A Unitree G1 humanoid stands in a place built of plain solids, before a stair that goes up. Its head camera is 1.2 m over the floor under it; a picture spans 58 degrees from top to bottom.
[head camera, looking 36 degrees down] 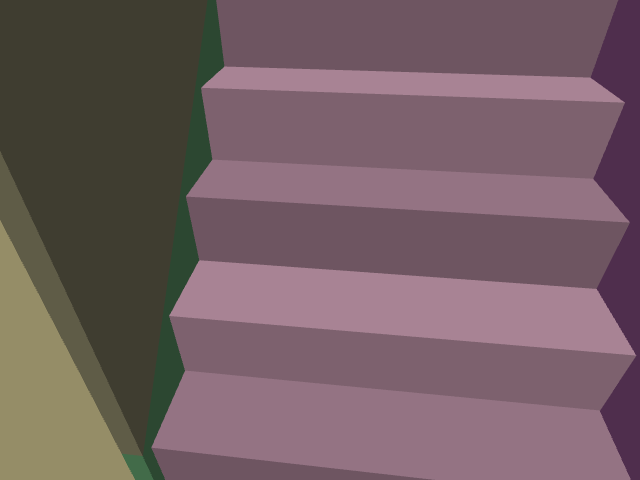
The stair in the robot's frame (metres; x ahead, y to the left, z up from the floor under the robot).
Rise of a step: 0.21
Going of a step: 0.22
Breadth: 1.09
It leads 6 degrees to the right of straight ahead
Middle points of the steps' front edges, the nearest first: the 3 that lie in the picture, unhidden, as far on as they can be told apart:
0.69 -0.17 0.42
0.91 -0.19 0.63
1.13 -0.22 0.85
